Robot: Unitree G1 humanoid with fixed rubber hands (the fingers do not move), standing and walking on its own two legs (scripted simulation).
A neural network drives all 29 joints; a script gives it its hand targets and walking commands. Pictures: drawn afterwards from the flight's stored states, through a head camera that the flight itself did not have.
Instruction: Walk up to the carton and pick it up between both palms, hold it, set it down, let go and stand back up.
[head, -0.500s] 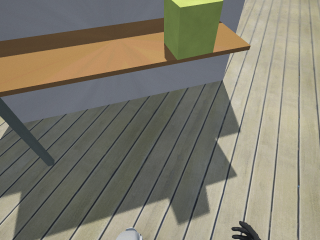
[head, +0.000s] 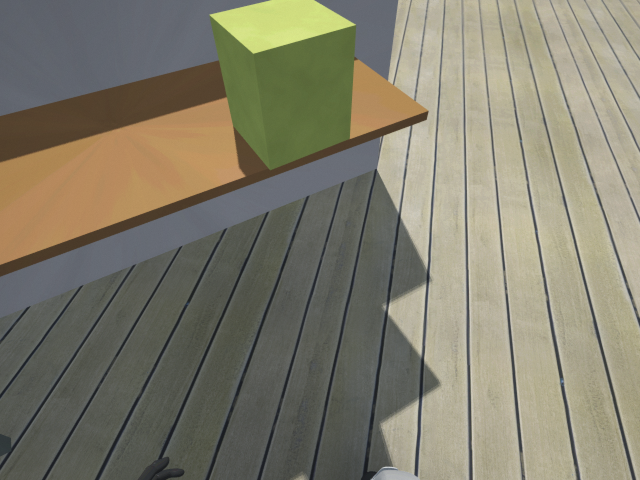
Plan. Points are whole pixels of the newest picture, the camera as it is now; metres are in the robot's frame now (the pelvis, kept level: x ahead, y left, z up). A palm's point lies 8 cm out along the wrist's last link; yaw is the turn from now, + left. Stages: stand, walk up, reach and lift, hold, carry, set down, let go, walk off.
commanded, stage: walk up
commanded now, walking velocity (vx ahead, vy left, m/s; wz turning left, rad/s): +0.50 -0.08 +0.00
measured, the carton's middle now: (285, 82) +0.88 -0.02 +0.05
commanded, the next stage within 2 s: none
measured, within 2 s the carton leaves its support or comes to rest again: neither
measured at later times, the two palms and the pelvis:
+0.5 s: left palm out of the picture +0.09 +0.17 -0.11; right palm (441, 320) +0.37 -0.24 -0.13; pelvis +0.21 -0.03 +0.01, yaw +1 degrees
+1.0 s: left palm (192, 303) +0.46 +0.19 -0.12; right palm (483, 363) +0.30 -0.29 -0.14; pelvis +0.36 -0.04 +0.00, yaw +0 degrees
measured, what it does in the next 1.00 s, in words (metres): walks ahead: right foot, then left foot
